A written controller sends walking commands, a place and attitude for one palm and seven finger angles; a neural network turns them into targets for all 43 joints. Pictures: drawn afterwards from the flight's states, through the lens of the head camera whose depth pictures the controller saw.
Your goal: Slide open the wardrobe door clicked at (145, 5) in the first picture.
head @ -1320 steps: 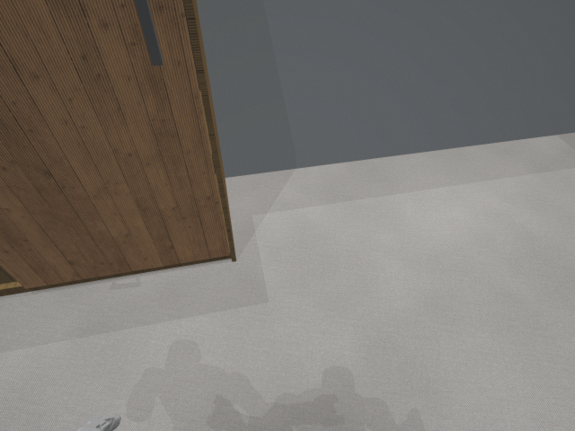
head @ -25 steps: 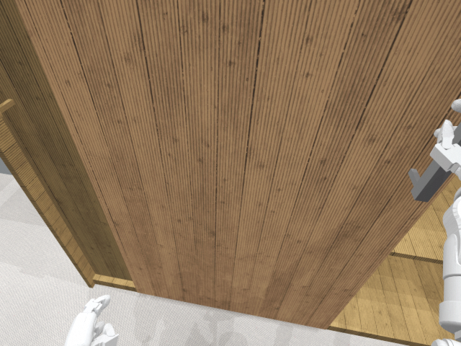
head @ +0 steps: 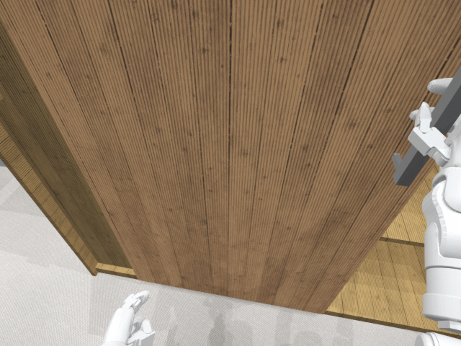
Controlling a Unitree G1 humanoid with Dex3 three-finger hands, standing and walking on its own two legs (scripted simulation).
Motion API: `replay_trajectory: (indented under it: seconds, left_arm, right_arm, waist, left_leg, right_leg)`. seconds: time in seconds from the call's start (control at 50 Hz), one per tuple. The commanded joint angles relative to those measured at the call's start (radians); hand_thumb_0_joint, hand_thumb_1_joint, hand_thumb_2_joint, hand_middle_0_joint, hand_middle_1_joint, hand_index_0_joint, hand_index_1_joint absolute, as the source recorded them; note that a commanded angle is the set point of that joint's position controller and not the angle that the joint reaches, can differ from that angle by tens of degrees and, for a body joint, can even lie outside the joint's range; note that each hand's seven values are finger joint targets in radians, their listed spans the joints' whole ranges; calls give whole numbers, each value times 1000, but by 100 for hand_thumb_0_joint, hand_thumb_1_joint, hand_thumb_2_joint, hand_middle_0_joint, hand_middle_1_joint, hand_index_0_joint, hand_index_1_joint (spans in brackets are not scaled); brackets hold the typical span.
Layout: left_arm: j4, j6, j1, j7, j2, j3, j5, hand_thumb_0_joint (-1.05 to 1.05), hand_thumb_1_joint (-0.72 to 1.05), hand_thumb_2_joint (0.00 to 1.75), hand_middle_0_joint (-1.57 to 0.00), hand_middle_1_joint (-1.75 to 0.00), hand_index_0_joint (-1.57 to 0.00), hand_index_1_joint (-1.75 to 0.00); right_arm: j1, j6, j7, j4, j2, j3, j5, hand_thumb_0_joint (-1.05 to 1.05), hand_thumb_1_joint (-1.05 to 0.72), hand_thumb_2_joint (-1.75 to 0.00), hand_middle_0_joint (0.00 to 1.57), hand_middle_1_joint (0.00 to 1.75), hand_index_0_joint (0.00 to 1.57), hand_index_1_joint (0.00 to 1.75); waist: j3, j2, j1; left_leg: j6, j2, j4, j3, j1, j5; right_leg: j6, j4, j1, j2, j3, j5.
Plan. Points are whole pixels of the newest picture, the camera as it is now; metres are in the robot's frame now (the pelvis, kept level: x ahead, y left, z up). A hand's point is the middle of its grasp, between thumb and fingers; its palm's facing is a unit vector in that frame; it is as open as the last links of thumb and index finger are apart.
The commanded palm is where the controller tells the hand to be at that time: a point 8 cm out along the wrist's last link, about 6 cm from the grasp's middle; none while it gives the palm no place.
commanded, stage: stop walking and hold the door there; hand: right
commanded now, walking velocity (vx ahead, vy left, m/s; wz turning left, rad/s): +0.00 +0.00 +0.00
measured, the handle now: (442, 99) +0.40 -0.29 +0.27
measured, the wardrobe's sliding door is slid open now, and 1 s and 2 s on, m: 0.54 0.54 0.54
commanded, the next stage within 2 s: loosen the grip on the handle in 0.72 s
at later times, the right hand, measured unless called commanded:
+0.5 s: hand (417, 129) +0.37 -0.25 +0.24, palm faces +0.51 +0.85 -0.11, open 5.9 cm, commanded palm +0.33 -0.28 +0.21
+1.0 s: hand (430, 131) +0.36 -0.27 +0.24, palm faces +0.50 +0.86 -0.11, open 7.6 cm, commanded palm +0.32 -0.30 +0.23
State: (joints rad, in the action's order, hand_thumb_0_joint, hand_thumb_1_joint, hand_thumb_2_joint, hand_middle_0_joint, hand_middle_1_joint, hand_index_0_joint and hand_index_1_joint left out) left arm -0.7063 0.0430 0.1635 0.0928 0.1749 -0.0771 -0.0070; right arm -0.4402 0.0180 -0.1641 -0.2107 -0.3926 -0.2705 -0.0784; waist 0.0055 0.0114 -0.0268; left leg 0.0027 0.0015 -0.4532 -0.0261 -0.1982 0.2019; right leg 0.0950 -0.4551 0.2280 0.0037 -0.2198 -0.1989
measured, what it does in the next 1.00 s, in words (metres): stands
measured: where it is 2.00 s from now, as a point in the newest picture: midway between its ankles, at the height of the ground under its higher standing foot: outside the picture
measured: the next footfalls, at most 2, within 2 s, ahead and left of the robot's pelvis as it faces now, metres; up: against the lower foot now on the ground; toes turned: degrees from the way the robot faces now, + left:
none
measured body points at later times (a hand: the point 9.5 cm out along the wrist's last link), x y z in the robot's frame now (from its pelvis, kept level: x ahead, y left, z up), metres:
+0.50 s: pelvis +0.01 +0.03 +0.00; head -0.02 +0.04 +0.45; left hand +0.17 +0.29 -0.09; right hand +0.33 -0.30 +0.24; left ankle +0.02 +0.13 -0.74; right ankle +0.05 -0.05 -0.74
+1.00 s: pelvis -0.01 +0.04 +0.00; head -0.02 +0.04 +0.45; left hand +0.17 +0.28 -0.08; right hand +0.33 -0.31 +0.25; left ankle +0.02 +0.12 -0.74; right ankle +0.05 -0.05 -0.74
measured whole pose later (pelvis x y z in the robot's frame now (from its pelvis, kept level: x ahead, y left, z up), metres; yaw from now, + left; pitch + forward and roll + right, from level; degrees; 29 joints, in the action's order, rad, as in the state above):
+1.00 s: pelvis -0.01 +0.04 +0.00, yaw -4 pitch -1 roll +0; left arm -0.66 0.12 0.22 0.07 0.26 -0.01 -0.03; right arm -0.59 0.01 -0.04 -0.45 -0.44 -0.39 -0.04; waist -0.02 0.01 -0.02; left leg -0.05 -0.01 -0.47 -0.10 -0.24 0.22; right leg 0.05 -0.45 0.28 -0.01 -0.14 -0.15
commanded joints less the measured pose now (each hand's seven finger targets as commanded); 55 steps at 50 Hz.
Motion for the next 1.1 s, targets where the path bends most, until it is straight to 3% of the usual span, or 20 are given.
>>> replay_trajectory:
  seconds: [0.0, 0.16, 0.2, 0.24, 0.3, 0.4, 0.48, 0.58, 0.78, 0.8, 0.82, 0.84, 0.86, 0.88, 0.9, 0.92, 0.94, 0.98, 1.04, 1.08]
  left_arm:
    - [158, 44, -122, 24, 202, 90, -12, 0, 90, 90, -20, -30, -20, -30]
    - [151, 28, -124, 36, 214, 92, -16, 0, 90, 90, -20, -30, -20, -30]
    - [147, 24, -119, 40, 223, 99, -18, 0, 90, 90, -20, -30, -20, -30]
    - [149, 22, -117, 39, 216, 97, -22, 0, 90, 90, -20, -30, -20, -30]
    - [145, 20, -110, 39, 229, 104, -25, 0, 90, 90, -20, -30, -20, -30]
    - [151, 23, -107, 38, 228, 103, -29, 0, 90, 90, -20, -30, -20, -30]
    - [146, 20, -98, 36, 232, 106, -30, 0, 90, 90, -20, -30, -20, -30]
    - [143, 12, -90, 34, 235, 109, -32, 0, 90, 90, -20, -30, -20, -30]
    - [152, 7, -89, 32, 229, 104, -37, 0, 90, 90, -20, -30, -20, -30]
    - [128, 52, 55, -11, 221, 142, -13, 0, 90, 90, -20, -30, -20, -30]
    - [166, 113, -43, -15, 211, 123, 21, 0, 90, 90, -20, -30, -20, -30]
    - [169, 122, 10, -18, 228, 144, -48, 0, 90, 90, -20, -30, -20, -30]
    - [167, 115, 1, -5, 241, 140, -41, 0, 90, 90, -20, -30, -20, -30]
    - [161, 112, -3, -1, 220, 129, -36, 0, 90, 90, -20, -30, -20, -30]
    - [177, 122, -22, -6, 209, 114, -26, 0, 90, 90, -20, -30, -20, -30]
    - [170, 128, -13, -10, 206, 107, -30, 0, 90, 90, -20, -30, -20, -30]
    - [166, 128, 1, -12, 218, 105, -31, 0, 90, 90, -20, -30, -20, -30]
    - [165, 127, -11, -5, 228, 101, -28, 0, 90, 90, -20, -30, -20, -30]
    - [143, 133, -21, -2, 221, 95, -31, 0, 90, 90, -20, -30, -20, -30]
    - [129, 134, -14, -2, 222, 95, -30, 0, 90, 90, -20, -30, -20, -30]
  right_arm:
    - [-389, 86, 14, 261, -196, -9, 16, 0, -90, -90, 45, 140, 45, 140]
    - [-386, 81, 4, 161, -214, -22, 17, 0, -90, -90, 45, 140, 45, 140]
    - [-377, 83, 0, 145, -260, -59, 19, 0, -90, -90, 45, 140, 45, 140]
    - [-363, 83, 6, 120, -231, -38, 15, 0, -90, -90, 45, 140, 45, 140]
    - [-344, 84, 5, 103, -254, -54, 16, 0, -90, -90, 45, 140, 45, 140]
    - [-334, 87, 10, 124, -237, -36, 14, 0, -90, -90, 45, 140, 45, 140]
    - [-288, 79, 13, 93, -252, -52, 10, 0, -90, -90, 45, 140, 45, 140]
    - [-234, 78, 12, 46, -314, -120, 10, 0, -90, -90, 45, 140, 45, 140]
    - [-212, 87, 22, 81, -288, -100, 8, 0, -90, -90, 45, 140, 45, 140]
    - [-1147, 124, 33, 98, -1044, -605, 190, 0, -90, -90, 45, 140, 45, 140]
    - [-754, -15, 120, -388, -339, -175, 133, 0, -78, -84, 45, 140, 45, 140]
    - [-581, -8, 162, -159, -306, -240, 58, 0, -66, -78, 45, 140, 45, 140]
    - [-515, 2, 186, -58, -370, -318, 3, 0, -54, -73, 45, 140, 45, 140]
    - [-474, 15, 171, -41, -371, -309, -1, 0, -42, -67, 45, 140, 45, 140]
    - [-587, 33, 146, 43, -311, -200, 5, 0, -30, -61, 45, 140, 45, 140]
    - [-586, 45, 119, -9, -245, -115, 26, 0, -17, -55, 45, 140, 45, 140]
    - [-548, 61, 90, -43, -275, -130, 44, 0, -5, -49, 45, 140, 45, 140]
    - [-564, 106, 56, -42, -328, -154, 59, 0, 19, -37, 45, 140, 45, 140]
    - [-648, 152, 55, -82, -325, -108, 66, 0, 55, -20, 42, 137, 42, 137]
    - [-659, 179, 58, -104, -345, -110, 70, 0, 55, -20, 40, 133, 40, 133]
  waist:
    - [-317, 65, 13]
    - [-262, 76, 13]
    - [-267, 51, 13]
    - [-255, 41, 16]
    - [-241, 63, 17]
    - [-262, 65, 16]
    - [-251, 25, 19]
    - [-243, -5, 15]
    - [-244, 11, 15]
    - [110, -263, 22]
    - [-239, -161, 81]
    - [-401, 7, 11]
    - [-475, 202, -39]
    - [-428, 365, -49]
    - [-331, 274, -19]
    - [-243, 137, 16]
    - [-211, 31, 22]
    - [-211, -50, 25]
    - [-190, -31, 45]
    - [-192, 2, 42]
  left_leg:
    - [-18, 57, 46, 59, -28, -43]
    - [-23, 71, 76, 80, -45, -15]
    - [-25, 85, 90, 96, -39, -50]
    - [-27, 94, 106, 111, -49, -58]
    - [-27, 93, 114, 116, -62, -49]
    - [-19, 86, 96, 101, -50, -99]
    - [-22, 103, 125, 128, -59, -123]
    - [-19, 113, 138, 135, -57, -146]
    - [-11, 100, 123, 113, -48, -176]
    - [79, 53, 247, 101, -294, -200]
    - [-65, 24, -15, -10, 18, -483]
    - [-59, 13, -34, -37, -2, -412]
    - [-53, 7, -6, -15, -44, -278]
    - [-59, 14, 27, -6, -77, -149]
    - [-52, 12, 47, -4, -106, -86]
    - [-45, 9, 58, -6, -141, -17]
    - [-39, 7, 69, -5, -146, 49]
    - [-31, 17, 92, 16, -129, 133]
    - [-23, 21, 106, 44, -151, 249]
    - [-27, 28, 107, 57, -150, 259]
  right_leg:
    - [-120, 109, -209, -236, 265, 196]
    - [-90, 137, -115, -216, 276, 3]
    - [-86, 112, -116, -205, 267, 30]
    - [-84, 95, -108, -193, 251, 20]
    - [-79, 96, -106, -190, 253, 13]
    - [-74, 85, -133, -197, 256, 105]
    - [-75, 55, -132, -177, 233, 97]
    - [-73, 36, -122, -165, 222, 104]
    - [-70, 43, -138, -168, 223, 152]
    - [-33, 8, -8, -157, 101, 77]
    - [-56, 52, -29, -24, 157, 383]
    - [-104, 11, -183, -53, 198, 582]
    - [-128, 10, -321, -64, 213, 575]
    - [-145, 24, -339, -62, 218, 463]
    - [-128, 46, -260, -60, 230, 242]
    - [-95, 70, -183, -63, 236, 74]
    - [-78, 92, -131, -63, 246, -47]
    - [-64, 102, -87, -61, 245, -158]
    - [-62, 70, -47, -44, 232, -231]
    - [-63, 45, -25, -38, 230, -230]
